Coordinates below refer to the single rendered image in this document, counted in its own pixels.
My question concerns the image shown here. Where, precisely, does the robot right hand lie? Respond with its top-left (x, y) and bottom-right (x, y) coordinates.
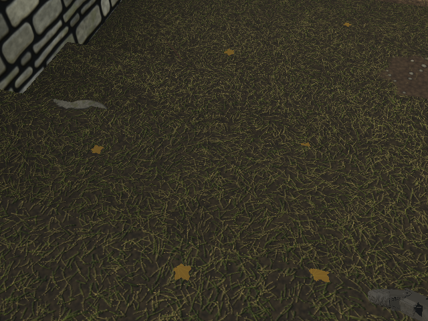
top-left (368, 288), bottom-right (428, 321)

